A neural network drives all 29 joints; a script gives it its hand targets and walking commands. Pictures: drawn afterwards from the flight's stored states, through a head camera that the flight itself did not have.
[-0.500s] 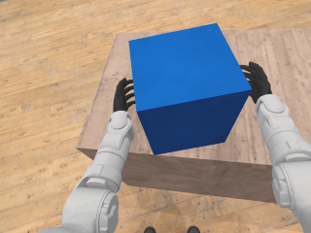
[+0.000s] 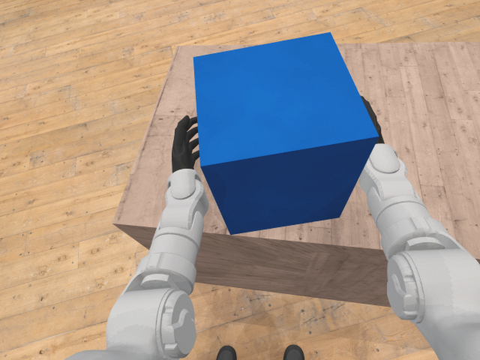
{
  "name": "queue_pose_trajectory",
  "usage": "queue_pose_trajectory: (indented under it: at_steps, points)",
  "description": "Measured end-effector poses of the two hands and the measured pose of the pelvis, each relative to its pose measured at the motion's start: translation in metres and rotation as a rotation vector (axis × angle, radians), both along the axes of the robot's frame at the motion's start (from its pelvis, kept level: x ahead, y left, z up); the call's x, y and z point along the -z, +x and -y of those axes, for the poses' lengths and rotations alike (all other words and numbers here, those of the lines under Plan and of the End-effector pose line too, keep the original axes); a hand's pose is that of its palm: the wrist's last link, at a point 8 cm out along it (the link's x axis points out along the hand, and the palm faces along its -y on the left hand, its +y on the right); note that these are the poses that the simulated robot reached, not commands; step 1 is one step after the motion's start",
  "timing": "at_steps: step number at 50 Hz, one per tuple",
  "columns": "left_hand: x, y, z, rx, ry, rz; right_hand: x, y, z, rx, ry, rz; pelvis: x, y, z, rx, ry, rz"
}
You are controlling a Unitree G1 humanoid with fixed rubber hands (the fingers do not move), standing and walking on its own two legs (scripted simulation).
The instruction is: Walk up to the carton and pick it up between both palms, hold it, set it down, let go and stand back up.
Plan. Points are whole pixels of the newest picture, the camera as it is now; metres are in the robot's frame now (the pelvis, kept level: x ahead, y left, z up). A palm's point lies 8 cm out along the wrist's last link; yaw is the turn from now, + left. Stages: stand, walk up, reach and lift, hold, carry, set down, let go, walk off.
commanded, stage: reach and lift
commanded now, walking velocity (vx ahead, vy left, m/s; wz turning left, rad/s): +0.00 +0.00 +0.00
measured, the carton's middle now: (274, 146) +0.47 +0.04 +0.04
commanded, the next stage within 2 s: none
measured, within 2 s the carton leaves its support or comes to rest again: neither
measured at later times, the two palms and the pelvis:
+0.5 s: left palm (184, 171) +0.40 +0.18 +0.04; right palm (368, 151) +0.47 -0.11 +0.04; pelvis +0.02 +0.01 +0.01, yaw +1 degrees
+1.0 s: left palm (184, 171) +0.40 +0.18 +0.04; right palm (368, 151) +0.47 -0.11 +0.04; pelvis +0.01 +0.00 +0.01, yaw +1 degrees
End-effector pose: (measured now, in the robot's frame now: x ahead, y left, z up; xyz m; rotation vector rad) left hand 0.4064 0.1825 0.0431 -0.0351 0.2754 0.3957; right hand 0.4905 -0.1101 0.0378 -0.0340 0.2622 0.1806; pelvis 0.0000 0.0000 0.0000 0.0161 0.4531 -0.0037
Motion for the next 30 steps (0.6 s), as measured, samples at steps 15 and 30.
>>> queue_pose_trajectory:
  at_steps: [15,30]
  points:
    - [0.001,-0.011,0.001,0.003,0.0,0.013,-0.001,-0.021,0.001,0.033,-0.045,0.016,-0.008,0.009,-0.003,-0.014,-0.002,0.09]
    - [0.002,-0.011,0.001,0.008,-0.002,0.02,-0.001,-0.021,0.001,0.033,-0.047,0.019,-0.01,0.018,-0.006,-0.017,-0.007,0.12]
